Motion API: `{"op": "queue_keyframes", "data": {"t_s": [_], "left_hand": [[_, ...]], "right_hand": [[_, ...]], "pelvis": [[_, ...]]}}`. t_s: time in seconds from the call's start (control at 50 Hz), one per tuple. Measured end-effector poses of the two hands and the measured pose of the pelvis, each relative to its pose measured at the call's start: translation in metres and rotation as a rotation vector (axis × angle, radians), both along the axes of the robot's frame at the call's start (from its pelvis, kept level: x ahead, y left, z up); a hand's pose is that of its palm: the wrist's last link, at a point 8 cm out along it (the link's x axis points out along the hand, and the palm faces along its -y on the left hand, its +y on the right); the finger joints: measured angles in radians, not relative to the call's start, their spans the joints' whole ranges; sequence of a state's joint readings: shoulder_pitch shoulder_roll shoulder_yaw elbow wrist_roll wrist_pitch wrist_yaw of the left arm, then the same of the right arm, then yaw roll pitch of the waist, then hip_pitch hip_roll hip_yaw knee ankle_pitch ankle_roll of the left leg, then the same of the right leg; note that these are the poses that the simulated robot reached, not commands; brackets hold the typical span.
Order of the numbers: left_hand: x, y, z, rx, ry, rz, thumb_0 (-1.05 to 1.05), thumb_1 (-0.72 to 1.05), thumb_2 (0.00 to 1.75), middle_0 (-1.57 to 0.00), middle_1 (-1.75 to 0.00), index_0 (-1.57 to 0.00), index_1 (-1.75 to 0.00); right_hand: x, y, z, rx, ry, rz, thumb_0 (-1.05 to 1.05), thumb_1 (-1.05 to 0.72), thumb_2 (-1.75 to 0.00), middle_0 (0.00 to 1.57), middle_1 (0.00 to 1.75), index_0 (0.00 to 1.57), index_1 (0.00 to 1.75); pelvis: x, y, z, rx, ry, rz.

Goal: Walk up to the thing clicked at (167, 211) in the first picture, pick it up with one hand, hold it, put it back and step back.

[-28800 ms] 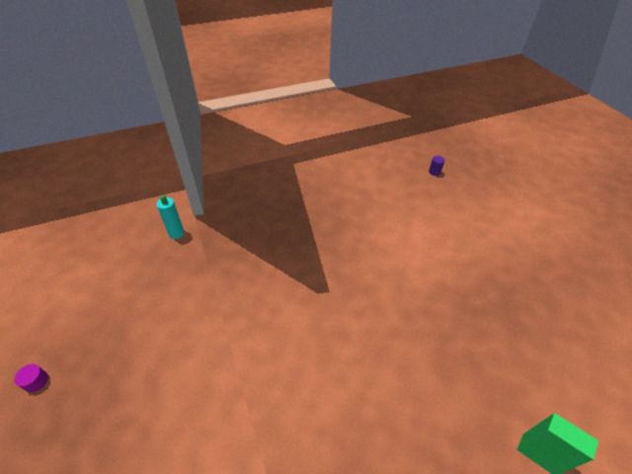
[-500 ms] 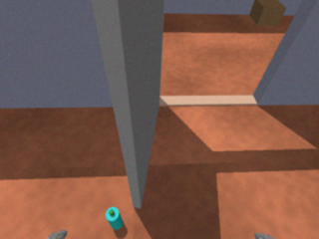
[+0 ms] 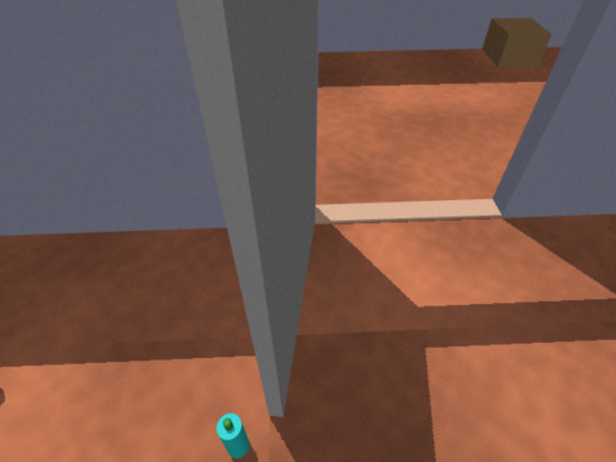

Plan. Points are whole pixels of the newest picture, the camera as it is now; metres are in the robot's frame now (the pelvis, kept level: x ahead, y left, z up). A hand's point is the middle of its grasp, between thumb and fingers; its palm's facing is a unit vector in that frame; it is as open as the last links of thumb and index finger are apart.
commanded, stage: stand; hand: left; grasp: from the side
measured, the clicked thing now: (232, 434) +0.36 +0.22 -0.67
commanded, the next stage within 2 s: step back in 1.46 s
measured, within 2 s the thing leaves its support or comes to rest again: neither
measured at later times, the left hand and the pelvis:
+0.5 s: hand out of the picture +0.07 +0.24 -0.16, palm faces -0.03 -0.94 -0.33, open 7.4 cm; pelvis +0.00 +0.00 +0.00, yaw +0 degrees
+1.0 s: hand out of the picture +0.09 +0.24 -0.15, palm faces -0.03 -0.94 -0.34, open 7.4 cm; pelvis +0.02 +0.00 +0.00, yaw -1 degrees
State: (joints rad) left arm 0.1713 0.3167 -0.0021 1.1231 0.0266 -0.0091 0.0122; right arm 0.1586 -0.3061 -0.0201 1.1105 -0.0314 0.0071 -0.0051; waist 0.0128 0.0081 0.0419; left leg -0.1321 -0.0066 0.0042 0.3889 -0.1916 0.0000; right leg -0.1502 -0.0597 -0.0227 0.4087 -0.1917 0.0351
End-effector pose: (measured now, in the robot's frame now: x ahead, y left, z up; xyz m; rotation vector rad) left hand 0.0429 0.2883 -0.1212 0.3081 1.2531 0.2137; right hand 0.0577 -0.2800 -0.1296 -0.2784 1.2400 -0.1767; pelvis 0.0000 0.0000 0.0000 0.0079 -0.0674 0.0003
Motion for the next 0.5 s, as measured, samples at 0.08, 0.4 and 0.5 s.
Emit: {"op": "queue_keyframes", "data": {"t_s": [0.08, 0.4, 0.5], "left_hand": [[-0.004, -0.001, 0.0, 0.002, 0.014, 0.001, 0.0, 0.9, 0.89, -0.2, -0.3, -0.21, -0.3], [0.012, -0.008, -0.002, -0.018, 0.014, -0.013, 0.0, 0.9, 0.89, -0.2, -0.3, -0.21, -0.3], [0.021, -0.007, 0.0, -0.018, 0.002, -0.021, 0.0, 0.9, 0.89, -0.2, -0.3, -0.21, -0.3]], "right_hand": [[-0.005, -0.006, 0.001, -0.005, 0.016, -0.005, 0.01, -0.91, -0.9, 0.21, 0.3, 0.21, 0.3], [-0.012, -0.017, 0.005, -0.031, 0.05, -0.018, 0.01, -0.91, -0.9, 0.21, 0.3, 0.21, 0.3], [-0.007, -0.016, 0.006, -0.028, 0.043, -0.018, 0.01, -0.91, -0.9, 0.21, 0.3, 0.21, 0.3]], "pelvis": [[-0.001, -0.003, 0.001, -0.002, 0.003, 0.001], [0.001, -0.005, 0.002, -0.005, 0.008, -0.007], [0.004, -0.005, 0.003, -0.005, 0.01, -0.009]]}}
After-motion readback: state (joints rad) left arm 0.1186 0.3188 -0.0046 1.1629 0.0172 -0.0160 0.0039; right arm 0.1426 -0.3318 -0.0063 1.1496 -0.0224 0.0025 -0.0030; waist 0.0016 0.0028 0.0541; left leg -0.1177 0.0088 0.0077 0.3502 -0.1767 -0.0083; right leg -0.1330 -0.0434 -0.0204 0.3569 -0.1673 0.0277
